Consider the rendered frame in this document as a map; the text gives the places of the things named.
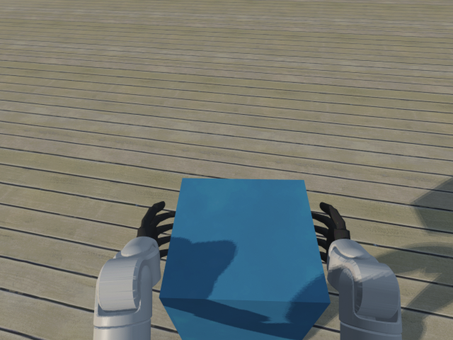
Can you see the left robot hand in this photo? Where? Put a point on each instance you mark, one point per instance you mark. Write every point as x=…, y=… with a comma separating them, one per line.
x=149, y=225

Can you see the carton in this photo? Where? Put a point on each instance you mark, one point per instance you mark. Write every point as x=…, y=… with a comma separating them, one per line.
x=243, y=261

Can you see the right robot forearm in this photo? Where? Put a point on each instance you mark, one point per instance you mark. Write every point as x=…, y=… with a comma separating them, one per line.
x=369, y=294

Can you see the right robot hand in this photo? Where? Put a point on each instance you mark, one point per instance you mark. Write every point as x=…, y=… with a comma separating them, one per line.
x=336, y=228

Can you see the left robot forearm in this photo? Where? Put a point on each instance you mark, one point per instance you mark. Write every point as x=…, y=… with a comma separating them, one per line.
x=123, y=302

